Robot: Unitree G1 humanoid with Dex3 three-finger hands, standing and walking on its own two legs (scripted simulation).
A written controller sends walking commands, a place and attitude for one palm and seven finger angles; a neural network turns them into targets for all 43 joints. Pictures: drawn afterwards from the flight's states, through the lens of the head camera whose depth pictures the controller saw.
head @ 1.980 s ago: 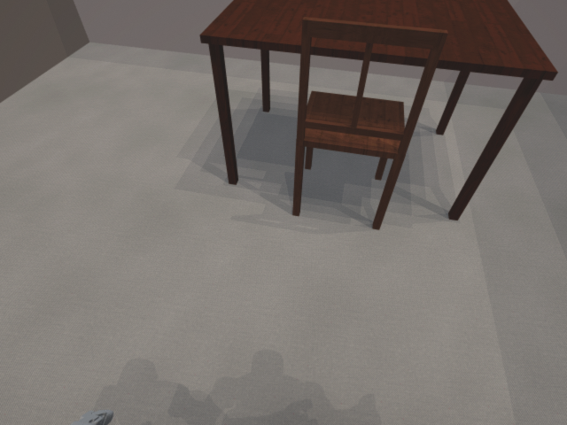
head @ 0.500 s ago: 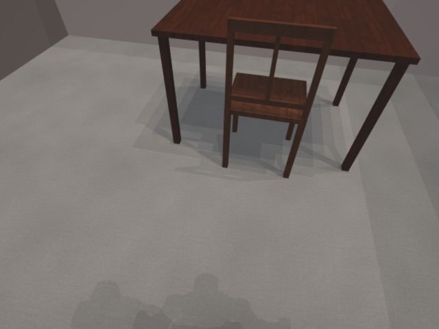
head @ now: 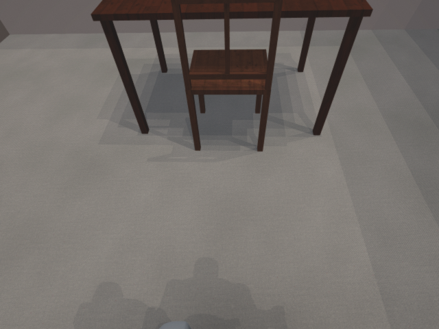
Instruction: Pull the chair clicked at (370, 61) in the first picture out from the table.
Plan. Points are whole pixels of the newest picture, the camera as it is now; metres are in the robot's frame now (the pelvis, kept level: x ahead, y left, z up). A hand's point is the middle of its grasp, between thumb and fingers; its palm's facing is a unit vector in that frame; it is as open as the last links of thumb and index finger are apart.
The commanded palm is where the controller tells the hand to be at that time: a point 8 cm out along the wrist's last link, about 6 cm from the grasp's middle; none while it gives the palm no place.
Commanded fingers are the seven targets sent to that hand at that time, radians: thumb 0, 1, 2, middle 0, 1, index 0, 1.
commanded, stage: walk to a spot facing it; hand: left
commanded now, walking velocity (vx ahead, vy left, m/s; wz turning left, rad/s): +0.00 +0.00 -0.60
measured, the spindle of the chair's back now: (227, 41) +1.17 +0.08 -0.07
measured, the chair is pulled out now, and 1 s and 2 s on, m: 0.00 0.00 0.00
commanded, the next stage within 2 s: turn to face it in 1.70 s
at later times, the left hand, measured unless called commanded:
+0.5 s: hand out of the picture +0.12 +0.25 -0.14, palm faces -0.21 -0.95 -0.21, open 7.4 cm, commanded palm none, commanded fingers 0.00 0.90 0.90 -0.20 -0.30 -0.20 -0.30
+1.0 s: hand (237, 233) +0.36 +0.00 -0.15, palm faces -0.62 -0.76 -0.17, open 7.4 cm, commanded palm none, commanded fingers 0.00 0.90 0.90 -0.20 -0.30 -0.20 -0.30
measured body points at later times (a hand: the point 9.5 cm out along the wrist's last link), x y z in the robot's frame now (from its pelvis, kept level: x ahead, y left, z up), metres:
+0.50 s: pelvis +0.02 +0.05 +0.02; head +0.03 +0.07 +0.47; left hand +0.13 +0.30 -0.13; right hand +0.02 -0.22 -0.10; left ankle +0.00 +0.17 -0.72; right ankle +0.01 -0.08 -0.65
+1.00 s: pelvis +0.14 -0.07 +0.00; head +0.18 -0.08 +0.45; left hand +0.39 +0.04 -0.14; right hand -0.05 -0.22 -0.14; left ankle +0.15 +0.09 -0.62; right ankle +0.15 -0.17 -0.72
